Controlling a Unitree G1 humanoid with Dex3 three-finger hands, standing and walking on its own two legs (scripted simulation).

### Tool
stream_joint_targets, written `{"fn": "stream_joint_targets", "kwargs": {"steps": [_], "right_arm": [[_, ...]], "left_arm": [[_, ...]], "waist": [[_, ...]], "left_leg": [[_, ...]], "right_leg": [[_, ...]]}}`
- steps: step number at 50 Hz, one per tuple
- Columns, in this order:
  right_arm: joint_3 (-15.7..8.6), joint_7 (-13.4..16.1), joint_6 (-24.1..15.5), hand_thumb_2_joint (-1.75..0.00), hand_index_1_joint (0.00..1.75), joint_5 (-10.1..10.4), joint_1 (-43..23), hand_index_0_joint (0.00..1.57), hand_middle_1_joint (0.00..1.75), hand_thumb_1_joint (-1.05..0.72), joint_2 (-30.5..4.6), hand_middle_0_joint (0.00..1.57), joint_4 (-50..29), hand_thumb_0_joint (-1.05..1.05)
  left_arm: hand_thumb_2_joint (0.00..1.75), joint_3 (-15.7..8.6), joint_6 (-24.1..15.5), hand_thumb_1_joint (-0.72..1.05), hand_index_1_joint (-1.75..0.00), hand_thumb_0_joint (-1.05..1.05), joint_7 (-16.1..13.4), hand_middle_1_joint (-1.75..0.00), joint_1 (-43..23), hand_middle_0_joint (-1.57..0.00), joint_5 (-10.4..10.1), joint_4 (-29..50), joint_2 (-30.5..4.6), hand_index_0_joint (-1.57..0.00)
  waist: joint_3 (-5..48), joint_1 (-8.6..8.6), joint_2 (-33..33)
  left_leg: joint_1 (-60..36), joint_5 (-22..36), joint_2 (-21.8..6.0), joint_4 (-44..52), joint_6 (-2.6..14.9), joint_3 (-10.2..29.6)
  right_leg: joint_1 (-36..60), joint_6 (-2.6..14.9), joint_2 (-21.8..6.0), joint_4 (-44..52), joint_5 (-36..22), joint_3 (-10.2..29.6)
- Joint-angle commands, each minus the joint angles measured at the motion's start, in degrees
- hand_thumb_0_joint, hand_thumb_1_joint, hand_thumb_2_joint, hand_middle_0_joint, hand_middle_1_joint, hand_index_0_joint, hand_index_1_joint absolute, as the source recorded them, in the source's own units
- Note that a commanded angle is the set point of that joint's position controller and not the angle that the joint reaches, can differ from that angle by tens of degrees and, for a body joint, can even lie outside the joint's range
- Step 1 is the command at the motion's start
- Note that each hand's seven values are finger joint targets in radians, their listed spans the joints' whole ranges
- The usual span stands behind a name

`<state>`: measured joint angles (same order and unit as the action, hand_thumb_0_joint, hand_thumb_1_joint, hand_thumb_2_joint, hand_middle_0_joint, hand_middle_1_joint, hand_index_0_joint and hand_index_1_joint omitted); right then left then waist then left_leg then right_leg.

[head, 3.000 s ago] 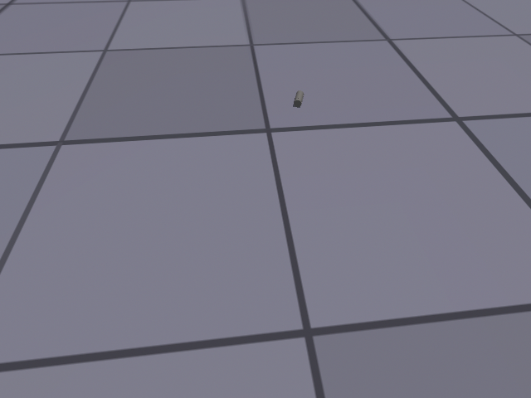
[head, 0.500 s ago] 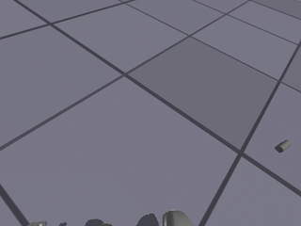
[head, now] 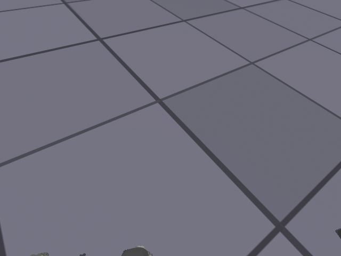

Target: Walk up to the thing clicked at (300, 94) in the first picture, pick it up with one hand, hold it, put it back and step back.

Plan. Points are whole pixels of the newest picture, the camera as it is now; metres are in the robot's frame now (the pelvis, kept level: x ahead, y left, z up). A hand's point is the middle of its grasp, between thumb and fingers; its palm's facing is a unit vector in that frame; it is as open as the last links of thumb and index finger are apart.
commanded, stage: walk up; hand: left
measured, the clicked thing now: out of the picture +0.45 -1.07 -0.73
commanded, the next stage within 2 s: none
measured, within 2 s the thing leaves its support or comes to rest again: neither
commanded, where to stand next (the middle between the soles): +0.14 -1.37 m, yaw +18 degrees
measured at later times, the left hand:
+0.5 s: hand out of the picture +0.13 +0.03 -0.17, palm faces +0.02 -0.93 -0.36, open 7.4 cm
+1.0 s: hand (237, 253) +0.19 -0.18 -0.17, palm faces +0.02 -0.94 -0.35, open 7.4 cm
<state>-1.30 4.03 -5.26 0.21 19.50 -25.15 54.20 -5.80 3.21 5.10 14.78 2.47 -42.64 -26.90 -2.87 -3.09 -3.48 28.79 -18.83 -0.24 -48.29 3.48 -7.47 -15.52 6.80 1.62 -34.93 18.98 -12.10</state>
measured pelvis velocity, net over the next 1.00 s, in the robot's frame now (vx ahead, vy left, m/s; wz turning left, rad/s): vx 0.10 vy -0.49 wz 0.14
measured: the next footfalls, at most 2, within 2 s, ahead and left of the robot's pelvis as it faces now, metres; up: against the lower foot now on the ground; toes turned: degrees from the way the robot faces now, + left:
left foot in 0.06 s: +0.12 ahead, +0.06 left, +0.00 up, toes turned +7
right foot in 0.40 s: +0.17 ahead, -0.40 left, +0.00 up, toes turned +2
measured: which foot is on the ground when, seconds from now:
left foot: up 0.00-0.04, down 0.06-0.40, up 0.42-0.66, down 0.68-1.00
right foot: down 0.00-0.06, up 0.08-0.38, down 0.40-0.68, up 0.70-1.00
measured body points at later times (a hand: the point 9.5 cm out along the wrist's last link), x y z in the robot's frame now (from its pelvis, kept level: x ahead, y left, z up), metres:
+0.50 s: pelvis +0.06 -0.26 -0.03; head +0.09 -0.24 +0.41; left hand +0.13 +0.07 -0.14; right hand +0.13 -0.65 -0.10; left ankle +0.08 -0.07 -0.68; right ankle +0.13 -0.40 -0.72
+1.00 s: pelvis +0.10 -0.49 -0.03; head +0.13 -0.43 +0.42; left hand +0.19 -0.13 -0.14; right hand +0.17 -0.86 -0.07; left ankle +0.11 -0.26 -0.72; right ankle +0.19 -0.67 -0.70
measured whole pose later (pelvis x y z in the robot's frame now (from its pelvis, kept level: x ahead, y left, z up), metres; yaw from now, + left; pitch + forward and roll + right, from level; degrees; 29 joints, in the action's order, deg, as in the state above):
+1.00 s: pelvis +0.10 -0.49 -0.03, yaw +8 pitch -1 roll +0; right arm -2.3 4.8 -4.7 -1.4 22.0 -29.7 49.4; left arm -5.5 6.4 6.6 10.8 2.2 -41.2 -31.4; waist -5.7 1.7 -6.8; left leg 26.3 -21.2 -10.9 -47.5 0.0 3.1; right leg -32.0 -0.1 -4.8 -56.6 25.7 5.9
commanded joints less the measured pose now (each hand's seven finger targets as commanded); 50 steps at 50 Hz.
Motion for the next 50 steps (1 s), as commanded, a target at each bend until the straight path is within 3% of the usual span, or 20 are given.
{"fn": "stream_joint_targets", "kwargs": {"steps": [1,3,4,8,15,17,19,20,21,22,25,29,32,33,34,35,36,39,47,50], "right_arm": [[-5.43,2.37,-0.79,-0.90,0.30,0.16,18.60,0.20,0.30,-0.90,-16.59,0.20,0.76,0.00],[-7.51,3.96,-0.25,-0.90,0.30,-1.24,18.13,0.20,0.30,-0.90,-24.36,0.20,-4.06,0.00],[-7.33,4.48,-0.23,-0.90,0.30,1.01,13.09,0.20,0.30,-0.90,-25.47,0.20,-6.45,0.00],[-5.31,4.12,-1.07,-0.90,0.30,0.82,5.19,0.20,0.30,-0.90,-20.03,0.20,-5.97,0.00],[-6.77,1.78,-1.10,-0.90,0.30,-2.02,2.28,0.20,0.30,-0.90,-26.36,0.20,-5.49,0.00],[-6.77,1.83,-0.58,-0.90,0.30,-1.95,-4.62,0.20,0.30,-0.90,-26.40,0.20,-6.21,0.00],[-5.07,2.21,0.69,-0.90,0.30,-2.33,-5.31,0.20,0.30,-0.90,-21.06,0.20,-5.23,0.00],[-3.10,2.38,1.32,-0.90,0.30,-1.30,-4.20,0.20,0.30,-0.90,-14.87,0.20,-5.65,0.00],[-3.70,3.21,1.33,-0.90,0.30,-0.16,-3.67,0.20,0.30,-0.90,-14.58,0.20,-6.52,0.00],[-4.32,3.89,1.26,-0.90,0.30,0.55,-3.54,0.20,0.30,-0.90,-16.97,0.20,-4.17,0.00],[-4.43,2.91,0.82,-0.90,0.30,1.49,3.82,0.20,0.30,-0.90,-18.23,0.20,2.24,0.00],[-4.20,1.81,0.35,-0.90,0.30,1.15,8.51,0.20,0.30,-0.90,-15.51,0.20,1.86,0.00],[-4.77,2.43,-0.66,-0.90,0.30,0.14,17.47,0.20,0.30,-0.90,-15.02,0.20,2.16,0.00],[-6.08,3.06,-0.98,-0.90,0.30,-0.91,17.68,0.20,0.30,-0.90,-19.13,0.20,0.81,0.00],[-7.08,3.88,-1.04,-0.90,0.30,-2.39,14.70,0.20,0.30,-0.90,-23.80,0.20,-2.89,0.00],[-7.55,4.36,-0.86,-0.90,0.30,-0.49,12.98,0.20,0.30,-0.90,-25.81,0.20,-4.15,0.00],[-7.27,4.34,-0.69,-0.90,0.30,0.54,11.31,0.20,0.30,-0.90,-24.44,0.20,-3.92,0.00],[-6.01,3.71,-0.36,-0.90,0.30,0.33,6.97,0.20,0.30,-0.90,-20.42,0.20,-5.26,0.00],[-7.36,2.74,-0.32,-0.90,0.30,-1.89,5.35,0.20,0.30,-0.90,-25.42,0.20,-6.58,0.00],[-6.56,2.47,0.61,-0.90,0.30,-1.90,-0.57,0.20,0.30,-0.90,-24.52,0.20,-6.45,0.00]], "left_arm": [[0.90,-1.45,-1.37,0.90,-0.30,0.00,-0.01,-0.30,-7.18,-0.20,0.69,9.91,-7.91,-0.20],[0.90,-1.17,-0.90,0.90,-0.30,0.00,-0.34,-0.30,-3.38,-0.20,1.88,11.17,-6.59,-0.20],[0.90,-2.59,-0.18,0.90,-0.30,0.00,-0.59,-0.30,-2.80,-0.20,2.30,11.06,-12.80,-0.20],[0.90,-3.01,0.41,0.90,-0.30,0.00,0.36,-0.30,-1.50,-0.20,-0.10,6.93,-13.84,-0.20],[0.90,-2.68,1.71,0.90,-0.30,0.00,2.22,-0.30,-2.84,-0.20,-0.21,6.76,-12.77,-0.20],[0.90,-3.06,1.63,0.90,-0.30,0.00,1.79,-0.30,3.81,-0.20,-0.27,5.17,-12.74,-0.20],[0.90,-4.44,1.14,0.90,-0.30,0.00,0.74,-0.30,13.80,-0.20,0.79,1.48,-13.84,-0.20],[0.90,-5.12,0.40,0.90,-0.30,0.00,-0.02,-0.30,16.76,-0.20,1.96,1.66,-18.38,-0.20],[0.90,-4.76,-0.62,0.90,-0.30,0.00,-0.90,-0.30,3.95,-0.20,0.83,5.64,-23.27,-0.20],[0.90,-4.83,-1.02,0.90,-0.30,0.00,-1.54,-0.30,-2.41,-0.20,-0.47,7.06,-24.08,-0.20],[0.90,-3.08,-0.79,0.90,-0.30,0.00,-2.17,-0.30,-5.31,-0.20,0.07,4.59,-18.04,-0.20],[0.90,-0.84,-0.50,0.90,-0.30,0.00,-1.64,-0.30,-4.38,-0.20,0.83,4.67,-13.06,-0.20],[0.90,0.99,0.61,0.90,-0.30,0.00,-1.16,-0.30,-7.46,-0.20,0.73,6.99,-9.80,-0.20],[0.90,1.99,0.57,0.90,-0.30,0.00,-1.02,-0.30,-5.26,-0.20,0.23,7.77,-7.67,-0.20],[0.90,2.24,0.84,0.90,-0.30,0.00,-0.94,-0.30,-3.35,-0.20,-0.17,8.55,-5.41,-0.20],[0.90,0.46,1.43,0.90,-0.30,0.00,-1.51,-0.30,-2.96,-0.20,1.07,8.30,-10.90,-0.20],[0.90,-0.49,1.54,0.90,-0.30,0.00,-1.68,-0.30,-4.59,-0.20,1.10,7.36,-13.67,-0.20],[0.90,-1.84,1.26,0.90,-0.30,0.00,-0.93,-0.30,-3.77,-0.20,-0.11,6.64,-13.18,-0.20],[0.90,-2.44,1.63,0.90,-0.30,0.00,1.39,-0.30,-6.84,-0.20,-0.24,8.63,-11.89,-0.20],[0.90,-3.44,1.40,0.90,-0.30,0.00,1.02,-0.30,3.05,-0.20,-0.05,4.63,-11.32,-0.20]], "waist": [[5.02,8.20,2.74],[5.44,8.27,13.85],[5.13,7.47,6.45],[0.86,2.96,2.58],[-0.40,4.15,15.00],[2.57,-0.84,17.21],[6.30,-7.09,3.18],[4.16,-9.58,-12.17],[2.40,-3.07,-15.57],[1.51,-0.07,-11.02],[2.14,2.70,-8.86],[2.60,2.94,-9.71],[4.97,7.19,-3.43],[5.14,7.86,5.23],[2.82,5.98,13.46],[2.99,5.75,5.97],[2.62,5.98,2.61],[2.15,3.70,7.25],[1.13,5.15,15.67],[5.24,-1.53,14.96]], "left_leg": [[-27.70,10.04,-3.84,15.74,3.92,6.89],[-33.59,-5.17,-28.52,29.92,13.06,48.60],[-29.13,-4.09,-35.28,30.21,19.67,55.52],[-10.67,-0.16,-19.68,23.29,11.39,23.53],[2.00,-17.67,-15.41,23.01,10.32,19.25],[8.13,-15.98,-14.45,19.23,8.04,15.50],[13.17,-9.57,-6.85,-1.93,3.73,5.09],[21.68,-14.66,-0.28,-19.19,0.95,2.93],[22.35,-17.21,1.96,-24.01,-0.16,7.48],[18.04,-13.49,-2.27,-26.72,0.09,11.60],[13.06,-8.81,-4.47,-19.35,0.45,8.90],[0.18,-6.96,-1.86,-3.77,1.45,6.24],[-18.64,7.47,-1.96,17.39,0.71,9.09],[-26.27,5.34,-8.67,25.13,1.49,20.77],[-29.16,8.74,-23.06,29.25,4.63,44.75],[-26.40,13.87,-30.71,26.19,11.07,48.91],[-23.44,14.86,-28.80,24.31,13.42,44.33],[-15.54,10.11,-18.49,21.61,9.96,25.27],[-3.46,-2.11,-16.95,18.43,10.89,18.53],[7.71,-1.59,-12.11,9.99,5.97,10.10]], "right_leg": [[-14.57,0.66,-11.01,-0.31,-14.56,10.32],[-34.33,-8.70,-2.01,-27.00,11.74,12.63],[-34.87,-10.27,-3.54,-37.69,14.83,19.39],[-24.04,-7.91,-6.88,-37.22,2.65,21.40],[-16.28,-7.31,-6.69,-23.41,4.29,12.42],[-5.70,-6.42,-5.97,-16.65,3.28,9.74],[6.43,-6.80,-1.79,-2.57,2.92,7.53],[4.96,-4.22,-10.63,9.77,8.16,23.99],[-2.08,3.29,-19.92,22.77,10.82,47.38],[-5.06,5.22,-22.34,26.05,16.80,52.10],[-1.85,8.02,-16.62,14.78,12.16,32.96],[-1.25,11.19,-15.17,11.65,-3.99,23.92],[-8.89,6.67,-11.01,-0.17,-10.31,15.80],[-17.15,2.27,-7.23,-10.29,-7.95,12.63],[-28.95,-4.00,-1.12,-20.12,7.42,14.72],[-31.11,-5.32,-3.04,-26.88,13.01,20.19],[-30.02,-5.67,-4.09,-31.88,11.80,23.58],[-24.94,-5.64,-3.14,-33.93,3.05,24.17],[-17.78,-7.53,-5.46,-22.55,9.39,14.77],[2.05,-6.08,-1.72,-8.28,2.06,8.90]]}}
